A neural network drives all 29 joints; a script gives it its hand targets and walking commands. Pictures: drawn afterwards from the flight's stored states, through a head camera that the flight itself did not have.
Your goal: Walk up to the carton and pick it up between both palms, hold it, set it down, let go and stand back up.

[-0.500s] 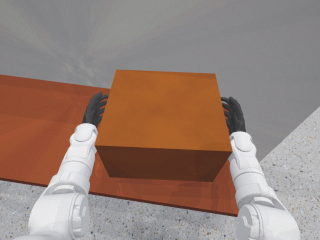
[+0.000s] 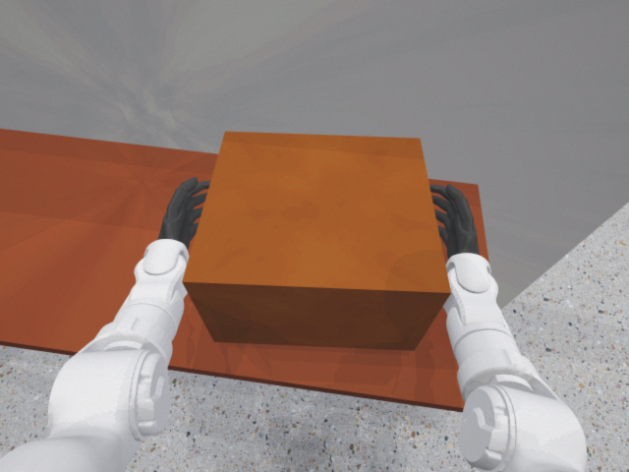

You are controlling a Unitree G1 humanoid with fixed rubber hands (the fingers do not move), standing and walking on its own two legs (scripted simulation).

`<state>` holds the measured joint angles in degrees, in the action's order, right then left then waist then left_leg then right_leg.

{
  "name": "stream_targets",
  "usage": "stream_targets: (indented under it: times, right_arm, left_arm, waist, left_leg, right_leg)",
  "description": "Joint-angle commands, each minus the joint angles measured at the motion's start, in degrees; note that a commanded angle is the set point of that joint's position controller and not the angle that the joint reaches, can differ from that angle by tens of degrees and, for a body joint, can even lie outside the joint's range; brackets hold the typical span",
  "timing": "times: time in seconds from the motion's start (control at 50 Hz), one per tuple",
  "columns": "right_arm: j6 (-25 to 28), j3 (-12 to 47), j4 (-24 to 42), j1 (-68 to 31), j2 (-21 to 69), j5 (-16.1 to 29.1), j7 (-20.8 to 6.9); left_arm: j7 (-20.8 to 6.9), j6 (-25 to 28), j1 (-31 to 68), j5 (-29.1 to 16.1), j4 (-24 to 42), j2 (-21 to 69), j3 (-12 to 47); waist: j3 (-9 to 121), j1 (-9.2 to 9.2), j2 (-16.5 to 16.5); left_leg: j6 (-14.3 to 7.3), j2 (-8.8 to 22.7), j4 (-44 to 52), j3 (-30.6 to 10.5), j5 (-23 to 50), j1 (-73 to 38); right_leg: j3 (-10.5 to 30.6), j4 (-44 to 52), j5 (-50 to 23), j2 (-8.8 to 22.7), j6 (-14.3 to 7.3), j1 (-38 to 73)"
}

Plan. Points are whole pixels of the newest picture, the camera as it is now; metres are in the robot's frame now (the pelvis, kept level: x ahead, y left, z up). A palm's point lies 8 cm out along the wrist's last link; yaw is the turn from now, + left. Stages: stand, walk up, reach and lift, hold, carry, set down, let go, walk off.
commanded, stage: set down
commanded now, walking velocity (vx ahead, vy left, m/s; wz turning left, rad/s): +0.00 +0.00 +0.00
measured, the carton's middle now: (318, 239) +0.43 +0.02 +0.00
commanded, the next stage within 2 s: none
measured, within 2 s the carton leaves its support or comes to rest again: rests again in 0.34 s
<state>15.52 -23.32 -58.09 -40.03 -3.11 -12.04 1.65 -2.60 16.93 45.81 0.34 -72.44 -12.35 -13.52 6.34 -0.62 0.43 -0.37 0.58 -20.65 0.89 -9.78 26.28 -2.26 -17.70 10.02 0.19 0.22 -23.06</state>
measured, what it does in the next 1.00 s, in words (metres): stands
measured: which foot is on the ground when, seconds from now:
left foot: down 0.00-1.00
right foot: down 0.00-1.00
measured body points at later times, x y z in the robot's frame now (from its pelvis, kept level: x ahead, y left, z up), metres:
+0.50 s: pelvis -0.01 +0.00 -0.01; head +0.10 +0.00 +0.43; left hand +0.42 +0.21 +0.00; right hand +0.42 -0.18 +0.00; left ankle -0.02 +0.11 -0.74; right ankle -0.03 -0.12 -0.74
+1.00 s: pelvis -0.02 +0.00 -0.01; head +0.10 +0.01 +0.42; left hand +0.42 +0.21 -0.01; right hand +0.42 -0.18 +0.00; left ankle -0.02 +0.11 -0.74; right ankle -0.03 -0.12 -0.74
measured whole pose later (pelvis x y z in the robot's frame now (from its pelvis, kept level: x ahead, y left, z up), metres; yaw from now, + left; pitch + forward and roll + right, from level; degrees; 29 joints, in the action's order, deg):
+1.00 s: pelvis -0.02 +0.00 -0.01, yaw +0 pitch +22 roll -1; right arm 28.1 -30.5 -70.9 -46.9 -4.8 -15.9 1.0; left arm -2.1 31.5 53.6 -0.4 -87.8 -14.2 -14.6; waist 8.0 -0.3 -0.1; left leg -0.7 1.2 -27.6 1.9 -10.9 38.8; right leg -2.6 -25.0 11.4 0.3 0.3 -35.7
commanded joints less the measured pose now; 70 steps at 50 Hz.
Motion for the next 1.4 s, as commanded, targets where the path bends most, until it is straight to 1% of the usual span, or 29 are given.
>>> stream_targets:
  times: [0.0, 0.04, 0.06, 0.14, 0.22, 0.26, 0.34, 0.36, 0.42, 0.5, 0.52, 0.56, 0.6, 0.64, 0.66, 0.74, 0.78, 0.82, 0.84, 0.86, 0.94, 1.06, 1.12, 1.16, 1.22, 1.28, 1.32, 1.36, 1.38]
  right_arm:
    - [5.9, 18.2, 5.7, -36.3, 32.9, -3.3, -7.1]
    - [6.7, 18.0, 3.7, -35.2, 32.5, -3.5, -7.2]
    - [7.0, 17.3, 3.8, -35.9, 31.9, -3.4, -7.3]
    - [8.0, 16.6, 1.1, -35.3, 32.0, -3.7, -7.3]
    - [8.8, 17.8, -1.2, -34.4, 32.2, -3.5, -7.2]
    - [9.2, 16.9, -2.5, -34.4, 32.2, -3.9, -7.2]
    - [10.4, 16.8, -3.1, -35.5, 31.2, -4.7, -7.0]
    - [10.7, 16.1, -3.8, -35.8, 30.7, -5.2, -6.9]
    - [11.6, 16.0, -6.2, -35.1, 31.2, -5.2, -7.3]
    - [11.9, 14.4, -9.2, -35.0, 31.1, -5.9, -7.2]
    - [11.9, 14.3, -9.0, -35.5, 31.2, -6.1, -7.3]
    - [11.8, 11.7, -11.2, -35.2, 29.4, -7.0, -7.2]
    - [12.6, 11.8, -10.4, -35.8, 29.9, -7.3, -7.3]
    - [13.2, 10.8, -11.5, -35.3, 29.0, -7.4, -7.6]
    - [13.1, 11.1, -11.2, -36.0, 29.1, -7.0, -7.7]
    - [12.5, 9.5, -13.0, -34.0, 27.8, -7.8, -8.1]
    - [12.8, 8.1, -13.2, -33.5, 27.3, -8.6, -8.2]
    - [12.8, 7.4, -12.6, -34.8, 26.7, -9.1, -8.3]
    - [13.2, 7.7, -11.9, -34.9, 26.9, -9.4, -8.5]
    - [12.7, 7.1, -13.3, -33.6, 26.8, -10.0, -8.5]
    - [13.3, 7.0, -13.9, -33.5, 26.6, -10.1, -8.7]
    - [12.8, 4.6, -14.8, -31.9, 25.7, -11.3, -8.7]
    - [13.7, 4.9, -14.6, -31.4, 25.0, -11.7, -8.7]
    - [13.1, 4.1, -14.9, -31.6, 24.6, -11.4, -8.7]
    - [12.2, 3.4, -14.5, -30.7, 25.7, -12.0, -8.7]
    - [12.9, 4.0, -13.8, -30.0, 25.7, -12.3, -9.0]
    - [12.3, 2.8, -14.3, -29.6, 25.2, -12.6, -9.1]
    - [12.1, 3.8, -13.8, -28.9, 25.1, -12.3, -9.2]
    - [12.2, 3.2, -13.6, -29.2, 25.1, -12.1, -9.2]
  left_arm:
    - [-5.3, 6.1, 42.2, 2.1, 10.5, 32.3, 10.9]
    - [-5.0, 7.1, 41.4, 1.9, 9.8, 32.8, 11.8]
    - [-4.8, 7.3, 41.2, 2.0, 8.9, 32.7, 11.3]
    - [-4.5, 8.9, 42.0, 0.8, 8.3, 32.4, 12.6]
    - [-4.6, 10.4, 40.4, 1.6, 4.8, 31.3, 11.6]
    - [-4.8, 11.3, 41.3, 1.5, 4.1, 30.9, 11.1]
    - [-5.6, 12.5, 39.9, 1.2, -1.5, 29.5, 9.8]
    - [-5.7, 12.8, 40.4, 1.1, -1.6, 29.6, 10.2]
    - [-5.5, 14.3, 41.4, 1.4, -1.6, 28.6, 9.6]
    - [-5.6, 14.9, 42.0, 2.2, -4.2, 26.9, 7.6]
    - [-5.8, 14.9, 41.8, 2.3, -5.2, 26.3, 6.7]
    - [-6.0, 14.7, 42.6, 2.0, -6.1, 26.0, 7.6]
    - [-6.1, 15.2, 42.9, 2.2, -6.2, 26.3, 7.6]
    - [-5.6, 15.5, 41.5, 2.7, -6.7, 26.8, 8.0]
    - [-5.7, 15.4, 41.4, 2.9, -7.2, 26.1, 6.8]
    - [-5.3, 15.3, 40.5, 3.6, -7.7, 24.8, 5.8]
    - [-5.2, 15.2, 40.1, 3.9, -7.8, 25.4, 6.5]
    - [-5.0, 15.4, 41.4, 3.9, -8.2, 24.8, 6.2]
    - [-4.9, 15.4, 40.5, 4.4, -8.7, 25.1, 5.9]
    - [-5.0, 15.4, 39.8, 5.0, -9.7, 24.3, 4.9]
    - [-4.6, 16.1, 39.7, 4.8, -9.1, 24.4, 5.3]
    - [-4.8, 15.4, 38.7, 6.1, -9.4, 23.9, 4.2]
    - [-4.4, 15.9, 37.3, 6.3, -9.1, 23.9, 4.1]
    - [-4.7, 15.6, 37.7, 6.7, -10.1, 22.4, 3.3]
    - [-5.1, 14.6, 37.0, 8.2, -10.1, 23.4, 2.5]
    - [-4.8, 15.0, 35.4, 8.1, -10.0, 24.0, 2.7]
    - [-4.8, 14.5, 35.9, 8.9, -10.0, 23.4, 2.0]
    - [-4.9, 14.5, 35.0, 8.8, -9.5, 22.9, 1.9]
    - [-4.8, 14.7, 35.9, 8.6, -9.2, 23.0, 2.4]
  waist:
    - [39.1, -0.03, -3.2]
    - [40.2, 0.5, -3.6]
    - [39.4, -0.16, -4.5]
    - [41.3, 1.22, -4.2]
    - [41.0, 0.15, -4.7]
    - [40.2, 0.53, -4.3]
    - [39.7, 0.92, -0.1]
    - [40.2, 1.53, -0.2]
    - [41.5, 0.74, -1.2]
    - [38.8, 0.88, -0.2]
    - [38.7, 0.28, 1.2]
    - [36.7, 2.16, -0.2]
    - [38.2, 1.12, -1.5]
    - [38.2, 1.44, -2.8]
    - [37.2, 0.38, -2.1]
    - [35.4, 0.22, -2.1]
    - [35.9, 1.24, -2.9]
    - [35.6, 0.95, -2.2]
    - [36.1, 0.31, -2.5]
    - [34.2, 0.84, -2.3]
    - [36.8, 0.33, -2.6]
    - [31.8, 1.71, -2.4]
    - [35.6, 0.68, -2.7]
    - [32.4, 1.69, -1.8]
    - [30.2, 1.72, -1.7]
    - [32.5, 1.01, -2.3]
    - [29.9, 1.53, -2.6]
    - [31.2, 0.94, -2.1]
    - [31.8, 1.37, -3.2]
  left_leg:
    - [4.3, 1.0, -4.0, 2.4, 31.7, -14.0]
    - [4.9, 1.6, -5.3, 2.0, 35.4, -16.5]
    - [5.2, 1.7, -5.8, 1.9, 36.4, -16.8]
    - [5.5, 1.8, -7.3, 1.4, 37.9, -17.6]
    - [4.7, 1.5, -7.4, 1.5, 36.0, -13.7]
    - [4.6, 1.4, -7.5, 1.6, 34.9, -13.0]
    - [2.8, 0.9, -7.0, 2.0, 28.0, -6.9]
    - [3.0, 1.0, -6.8, 1.9, 27.5, -6.0]
    - [3.0, 0.9, -7.5, 2.5, 27.8, -6.4]
    - [2.1, 0.7, -7.3, 2.9, 23.3, -2.9]
    - [1.6, 0.6, -7.1, 3.2, 21.5, -2.3]
    - [2.3, 0.9, -7.0, 3.1, 20.2, -3.1]
    - [2.6, 0.8, -7.6, 3.3, 21.0, -3.5]
    - [3.3, 1.1, -8.3, 2.8, 23.2, -5.2]
    - [2.7, 0.9, -8.8, 2.8, 22.8, -5.1]
    - [2.5, 1.2, -7.5, 3.0, 19.4, -5.4]
    - [3.2, 1.5, -7.6, 2.7, 20.6, -6.7]
    - [2.8, 1.5, -7.7, 2.9, 18.1, -6.6]
    - [2.6, 1.4, -7.8, 3.0, 19.2, -6.5]
    - [2.4, 1.3, -7.4, 3.1, 18.1, -5.8]
    - [2.7, 1.5, -7.8, 2.8, 20.8, -6.7]
    - [3.0, 1.6, -7.0, 2.8, 17.6, -6.1]
    - [3.1, 1.7, -7.5, 2.9, 20.9, -6.7]
    - [2.6, 1.5, -6.8, 2.8, 17.5, -5.4]
    - [2.2, 1.1, -6.0, 3.4, 14.3, -4.8]
    - [2.4, 1.5, -6.6, 2.9, 17.5, -4.9]
    - [2.5, 1.5, -6.3, 3.0, 16.0, -6.3]
    - [2.2, 1.4, -6.6, 3.1, 18.2, -6.2]
    - [2.5, 1.5, -6.3, 2.9, 17.4, -5.8]
  right_leg:
    - [-0.8, -5.6, -30.6, 0.6, 1.0, 18.9]
    - [-1.4, -5.6, -30.7, -0.1, 0.6, 16.2]
    - [-1.4, -5.1, -29.3, -0.1, 0.1, 14.9]
    - [-1.7, -5.6, -30.2, -0.6, 0.2, 12.4]
    - [-1.0, -7.0, -32.2, 0.2, 0.4, 14.0]
    - [-1.1, -7.4, -31.5, 0.2, 0.7, 12.5]
    - [-0.6, -8.7, -32.7, 0.5, 1.7, 15.4]
    - [-0.6, -9.3, -32.8, 0.6, 1.8, 15.6]
    - [-0.8, -9.6, -32.6, 0.6, 1.6, 14.0]
    - [-0.4, -10.7, -30.8, 0.9, 1.8, 14.2]
    - [-0.5, -10.6, -29.0, 0.9, 2.1, 14.0]
    - [-1.1, -10.2, -26.9, 0.8, 1.8, 11.7]
    - [-1.3, -10.6, -27.5, 0.5, 1.6, 10.6]
    - [-1.8, -10.3, -26.6, 0.2, 1.1, 8.5]
    - [-1.6, -10.2, -25.1, 0.3, 0.9, 8.0]
    - [-1.8, -9.0, -19.9, 0.3, 0.7, 5.5]
    - [-2.2, -9.0, -20.8, 0.1, 0.9, 4.4]
    - [-2.3, -8.6, -17.4, 0.1, 0.5, 2.8]
    - [-2.4, -8.7, -18.8, 0.1, 0.5, 3.3]
    - [-2.1, -8.8, -18.6, 0.3, 0.6, 3.8]
    - [-2.2, -8.7, -19.2, 0.0, 0.6, 2.6]
    - [-2.2, -7.5, -15.7, 0.4, 0.4, 2.0]
    - [-2.4, -8.0, -19.0, 0.1, 0.3, 2.1]
    - [-2.3, -8.0, -17.4, 0.5, 0.7, 3.1]
    - [-2.0, -6.8, -14.5, 1.0, 0.6, 2.8]
    - [-2.5, -7.9, -17.1, 0.6, 0.5, 2.9]
    - [-2.4, -6.8, -14.2, 0.8, 0.4, 1.5]
    - [-2.3, -7.1, -16.3, 0.7, 0.5, 2.2]
    - [-2.3, -7.2, -15.7, 0.7, 0.3, 1.6]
